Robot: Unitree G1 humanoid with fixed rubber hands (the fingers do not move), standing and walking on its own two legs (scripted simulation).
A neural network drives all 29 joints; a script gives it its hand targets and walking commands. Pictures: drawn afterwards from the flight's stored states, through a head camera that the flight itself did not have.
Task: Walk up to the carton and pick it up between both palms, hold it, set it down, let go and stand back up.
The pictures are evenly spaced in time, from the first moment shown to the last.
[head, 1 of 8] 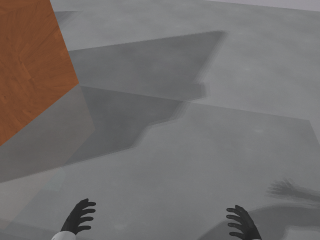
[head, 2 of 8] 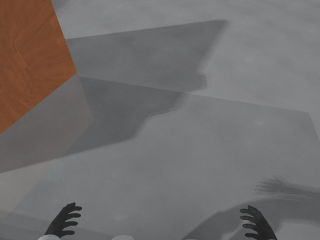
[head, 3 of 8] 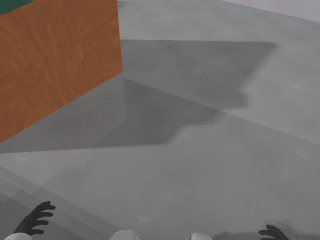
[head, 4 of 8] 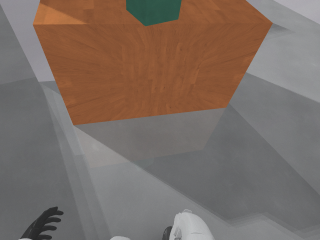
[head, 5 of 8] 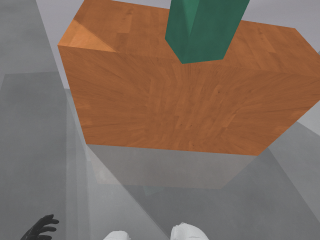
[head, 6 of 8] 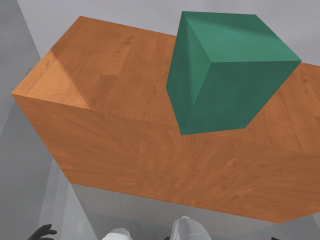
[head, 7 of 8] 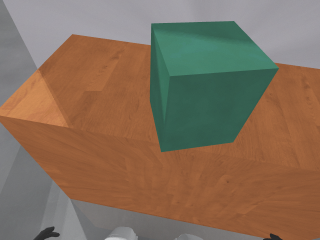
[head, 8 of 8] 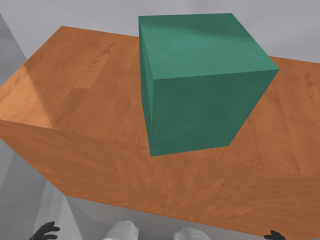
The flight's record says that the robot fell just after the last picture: no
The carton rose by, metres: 0.00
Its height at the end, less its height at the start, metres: +0.00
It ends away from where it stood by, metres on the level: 0.00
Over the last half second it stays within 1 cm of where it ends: yes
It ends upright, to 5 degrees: yes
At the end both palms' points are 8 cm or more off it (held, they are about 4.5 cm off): yes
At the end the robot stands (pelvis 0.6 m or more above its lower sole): yes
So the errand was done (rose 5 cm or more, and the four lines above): no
